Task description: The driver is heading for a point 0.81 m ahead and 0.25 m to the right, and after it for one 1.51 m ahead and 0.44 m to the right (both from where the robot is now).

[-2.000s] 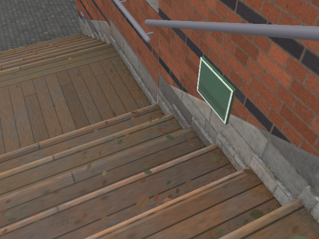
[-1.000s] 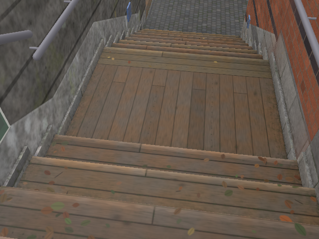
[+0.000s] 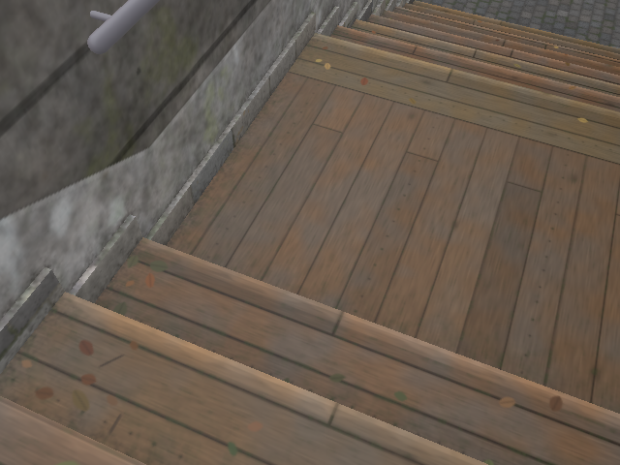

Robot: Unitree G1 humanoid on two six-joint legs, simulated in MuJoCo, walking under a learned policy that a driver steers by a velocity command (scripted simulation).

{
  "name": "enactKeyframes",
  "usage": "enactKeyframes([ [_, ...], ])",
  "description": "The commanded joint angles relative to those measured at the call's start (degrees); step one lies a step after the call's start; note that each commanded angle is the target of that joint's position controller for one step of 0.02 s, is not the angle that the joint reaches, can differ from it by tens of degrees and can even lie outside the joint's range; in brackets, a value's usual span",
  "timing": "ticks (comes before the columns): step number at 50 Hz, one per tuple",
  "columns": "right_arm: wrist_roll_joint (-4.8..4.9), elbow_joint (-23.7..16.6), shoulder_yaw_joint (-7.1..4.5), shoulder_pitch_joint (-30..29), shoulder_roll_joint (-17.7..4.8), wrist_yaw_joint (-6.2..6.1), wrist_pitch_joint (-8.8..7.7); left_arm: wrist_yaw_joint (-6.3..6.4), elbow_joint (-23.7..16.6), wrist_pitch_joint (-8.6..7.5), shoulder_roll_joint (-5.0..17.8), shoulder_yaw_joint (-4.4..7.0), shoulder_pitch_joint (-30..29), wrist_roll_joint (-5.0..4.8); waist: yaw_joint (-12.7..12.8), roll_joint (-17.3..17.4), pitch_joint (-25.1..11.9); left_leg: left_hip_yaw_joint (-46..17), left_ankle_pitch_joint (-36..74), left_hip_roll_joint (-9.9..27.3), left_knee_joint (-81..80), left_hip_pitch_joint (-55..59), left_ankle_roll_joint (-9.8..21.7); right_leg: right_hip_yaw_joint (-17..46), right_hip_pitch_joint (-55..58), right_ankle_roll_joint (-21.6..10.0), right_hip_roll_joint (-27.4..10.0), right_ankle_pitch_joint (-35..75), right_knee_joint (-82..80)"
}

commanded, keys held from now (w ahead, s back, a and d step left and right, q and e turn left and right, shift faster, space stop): w+e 0.70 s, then w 0.10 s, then w+q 0.18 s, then q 0.02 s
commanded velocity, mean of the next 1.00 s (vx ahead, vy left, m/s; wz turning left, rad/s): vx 0.50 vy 0.00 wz -0.37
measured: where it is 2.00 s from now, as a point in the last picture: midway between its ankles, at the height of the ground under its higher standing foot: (445, 391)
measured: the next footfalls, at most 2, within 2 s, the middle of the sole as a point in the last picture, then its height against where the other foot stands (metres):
right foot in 0.52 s outside the picture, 0.16 m lower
left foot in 1.00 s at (408, 386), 0.16 m lower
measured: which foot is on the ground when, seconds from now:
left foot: down 0.00-0.54, up 0.56-0.98, down 1.00-1.00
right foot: up 0.00-0.50, down 0.52-1.00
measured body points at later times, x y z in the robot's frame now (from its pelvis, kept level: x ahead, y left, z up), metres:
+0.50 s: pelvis +0.28 -0.11 -0.11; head +0.29 -0.13 +0.34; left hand +0.51 +0.04 -0.22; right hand +0.06 -0.21 -0.24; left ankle +0.07 +0.08 -0.73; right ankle +0.38 -0.26 -0.84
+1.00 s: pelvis +0.58 -0.19 -0.28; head +0.59 -0.19 +0.17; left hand +0.57 +0.03 -0.43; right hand +0.65 -0.46 -0.40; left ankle +0.74 -0.15 -1.02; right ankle +0.37 -0.26 -0.89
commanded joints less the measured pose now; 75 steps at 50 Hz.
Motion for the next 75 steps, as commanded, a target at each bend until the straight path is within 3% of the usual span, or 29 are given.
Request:
enactKeyframes([
  [1,-3.29,2.69,-1.98,18.56,-7.88,1.64,0.54,-1.96,-2.81,-2.32,7.65,1.03,2.28,0.85,-8.17,-2.62,-4.05,-19.92,7.50,23.51,-6.95,18.36,14.82,2.88,-30.74,1.43,-8.24,17.68,-6.54],
  [4,0.40,0.34,1.90,13.15,3.28,-2.15,-3.70,-2.02,-2.96,-1.15,0.63,-0.61,-3.06,3.87,-5.10,1.42,-0.86,-8.92,11.60,16.99,-14.10,-3.90,10.18,3.25,-13.36,-1.80,-11.23,44.38,-39.86],
  [7,-1.49,2.20,0.06,19.42,-4.10,-1.82,-3.89,-3.22,-3.14,-1.87,-0.05,-0.79,-3.61,3.97,-4.09,3.86,-4.55,-5.94,23.47,16.58,-8.88,0.53,12.22,1.46,-10.13,0.23,-9.68,48.20,-42.65],
  [11,-1.86,8.54,1.81,34.16,1.03,-3.74,-3.93,-2.41,-6.75,-1.40,0.70,-0.93,-15.35,3.24,-11.57,1.94,1.70,-11.14,8.80,21.84,-3.03,24.87,10.94,8.38,-36.15,1.65,-11.75,61.18,-60.11],
  [15,-3.10,8.26,4.00,31.36,2.06,-2.38,-3.51,-3.52,-8.96,-0.61,4.07,-0.93,-20.72,2.85,-9.39,1.52,5.16,-2.34,-4.56,17.88,-3.86,2.90,7.20,1.45,-13.16,-0.86,-10.50,71.93,-62.70],
  [23,0.12,12.07,1.42,38.80,-4.24,-6.74,-1.13,-2.33,-13.90,0.24,4.74,-0.95,-36.36,4.70,-17.01,2.06,10.43,-0.89,-1.03,19.69,9.40,18.23,0.13,-6.41,-8.23,-0.13,-8.06,55.34,-86.04],
  [26,-3.47,11.35,0.62,35.09,-7.30,-3.02,0.64,-1.25,-1.16,-2.29,12.93,4.05,-7.06,2.03,-3.66,-3.04,-3.44,5.99,5.45,13.81,36.62,4.56,-4.68,-12.04,35.27,-1.94,-3.95,71.54,-86.80],
  [27,-3.14,13.18,2.10,45.35,1.99,0.61,0.78,-1.75,2.49,-1.93,20.46,6.18,7.73,2.19,-3.51,-11.29,-22.70,8.15,-24.87,7.92,59.71,-13.23,-9.42,-3.87,70.43,-12.37,-11.92,97.72,-63.73],
  [28,-1.04,8.89,2.27,42.27,0.44,2.98,-0.08,-1.82,5.68,-1.00,22.70,7.40,18.32,2.35,1.87,-12.10,-37.32,1.02,-41.35,5.10,80.68,-21.13,-10.82,8.94,84.94,-20.67,-19.56,102.15,-61.53],
  [30,3.24,-4.84,0.29,7.92,-7.21,0.99,-3.80,-0.50,4.64,-1.49,17.18,6.62,14.74,1.52,9.19,-5.81,-13.24,-3.09,-40.10,6.64,84.01,-47.54,-8.71,16.69,63.60,-17.50,-20.14,58.11,-76.13],
  [32,1.48,-3.88,0.68,11.64,-4.57,-2.20,-4.30,-2.34,0.03,-1.72,9.14,3.54,-1.94,1.82,-2.86,3.50,-3.46,-9.12,-28.17,11.44,64.38,-31.24,-5.65,15.52,28.58,-16.62,-19.68,53.55,-79.27],
  [35,-1.31,-1.87,1.98,15.39,0.88,-4.10,-2.66,-1.89,-6.51,-4.31,3.83,0.52,-16.07,-0.09,-10.34,1.29,4.38,-11.90,-2.23,12.51,35.90,-14.04,-1.49,11.85,-7.88,-16.85,-14.69,34.86,-88.58],
  [37,-1.17,-1.21,2.20,18.26,-0.55,-2.22,-1.21,-2.22,-5.71,-3.97,8.45,1.28,-14.31,0.89,-11.05,-3.09,0.52,-7.04,2.46,8.49,34.43,-4.65,-2.35,8.75,-14.93,-15.05,-9.86,29.99,-84.24],
  [39,-2.66,-1.13,3.16,17.64,-0.63,0.29,-1.82,-1.27,-5.50,-4.52,4.31,-0.06,-10.55,4.16,-8.35,1.71,0.52,-12.89,28.91,9.89,29.14,-10.61,-3.33,8.66,-13.44,-13.87,-6.95,24.85,-72.79],
  [44,-0.47,-7.32,2.63,-1.25,-7.19,-0.75,-0.49,-0.25,-3.38,-3.83,7.28,-0.88,-1.23,3.82,-2.41,-1.66,2.43,-4.83,33.44,7.74,7.87,-4.90,-5.89,10.13,-11.31,-10.60,-7.74,8.22,-64.07],
  [47,-1.48,-8.63,2.37,-3.89,-8.12,-0.32,-0.20,0.07,-2.72,-2.90,8.95,-0.80,0.90,2.76,-1.32,-2.64,4.75,-5.00,23.29,7.78,2.02,-5.69,-3.75,15.69,-0.47,-9.48,-12.41,13.18,-59.26],
  [49,0.45,-4.87,0.74,3.67,-10.27,-1.12,-1.10,0.00,-2.14,-1.55,11.49,-0.01,-0.52,3.43,-4.54,0.37,3.50,-3.27,24.84,7.05,-6.79,5.07,-1.64,11.14,3.08,-5.56,-12.22,20.10,-49.50],
  [50,2.13,0.92,-2.10,19.00,-14.67,-1.75,-2.30,-1.75,-2.19,-0.71,12.95,0.53,-2.98,4.65,-11.03,2.49,-1.17,-0.63,28.93,5.22,-9.47,21.04,-0.03,5.93,1.21,-1.34,-9.32,28.92,-36.79],
  [51,1.60,5.75,-3.58,34.60,-18.64,-1.37,-2.63,-4.22,0.45,-0.44,6.13,-0.40,6.25,4.54,-13.54,13.44,-16.63,-5.49,56.04,11.49,6.19,48.33,10.00,-1.91,-9.73,5.34,-0.55,17.69,-10.30],
  [52,1.43,4.17,-3.91,34.75,-22.28,0.36,-1.91,-5.08,-1.46,-0.39,3.68,-0.21,11.19,2.13,-9.63,19.26,-26.71,-21.00,74.26,19.13,11.97,60.48,18.57,-5.49,-23.89,8.51,4.19,-6.15,13.06],
  [53,0.05,3.58,-3.98,35.34,-19.76,1.03,-1.73,-4.86,-7.40,-0.55,10.16,1.10,-2.92,0.73,-15.35,10.79,-20.10,-27.75,65.86,21.04,7.49,57.69,18.91,-4.38,-37.64,9.18,3.28,-5.70,16.94],
  [55,2.44,2.37,-1.87,27.63,-12.78,1.18,-2.17,-1.46,-13.57,-1.33,11.30,1.33,-16.08,-0.04,-13.31,1.38,-8.55,-32.90,23.39,23.79,-0.65,35.70,17.75,-2.74,-45.05,6.70,-2.82,4.42,9.58],
  [57,-0.31,0.60,0.90,18.65,-7.49,1.21,-2.30,1.30,-12.60,-1.65,5.28,-0.36,-9.90,0.40,-3.38,0.62,0.00,-30.19,28.14,22.86,-5.28,2.28,15.68,2.23,-26.48,3.77,-8.23,16.37,-4.28],
  [58,0.63,-1.04,1.31,14.89,-4.94,-0.45,-3.76,1.67,-12.59,-1.81,1.91,-1.58,-9.65,2.77,-2.29,0.81,-1.22,-24.92,25.16,15.58,-6.32,-2.53,12.91,2.45,-22.24,2.50,-9.40,28.70,-18.20],
  [60,2.85,-4.22,0.91,12.05,-7.78,-1.97,-5.57,1.35,-14.45,-2.03,5.07,-0.30,-16.64,2.52,-4.67,1.66,-5.27,-18.50,27.91,10.93,-9.09,-6.93,12.24,-1.22,-11.27,5.60,-7.58,41.24,-37.30],
  [63,1.19,-4.28,-0.54,16.98,-12.99,-2.47,-5.61,1.26,-16.66,-0.80,8.01,0.98,-19.07,1.79,-4.22,3.46,-7.60,-19.18,40.73,8.86,-1.38,-6.30,10.27,-3.98,-6.13,8.25,-4.65,38.22,-41.13],
  [69,0.66,-5.40,-1.41,25.61,-10.46,-3.40,-4.68,2.55,-24.03,-0.53,9.59,1.97,-27.18,2.17,-9.44,3.85,-8.80,-33.46,42.72,12.43,16.09,13.27,10.89,-0.98,-23.00,9.24,-2.01,21.53,-36.83],
  [73,4.25,-5.39,-2.67,28.11,-10.31,-3.93,-3.63,1.99,-26.74,-0.07,7.68,1.29,-35.78,0.50,-14.58,4.16,-9.32,-40.61,45.25,10.78,17.42,20.67,11.98,-2.66,-28.49,9.19,1.02,10.82,-48.83],
  [75,2.07,-11.56,-3.05,10.87,-12.13,-2.59,-3.58,1.74,-22.06,-0.61,8.81,1.98,-18.13,0.71,-3.63,3.34,-12.11,-35.44,50.86,7.13,23.70,0.41,9.25,-5.12,-1.58,6.79,3.09,24.11,-50.83],
])
Over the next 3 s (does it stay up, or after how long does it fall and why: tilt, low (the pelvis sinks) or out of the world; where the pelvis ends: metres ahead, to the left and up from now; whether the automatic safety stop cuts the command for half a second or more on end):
stays up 0.80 -0.26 -0.31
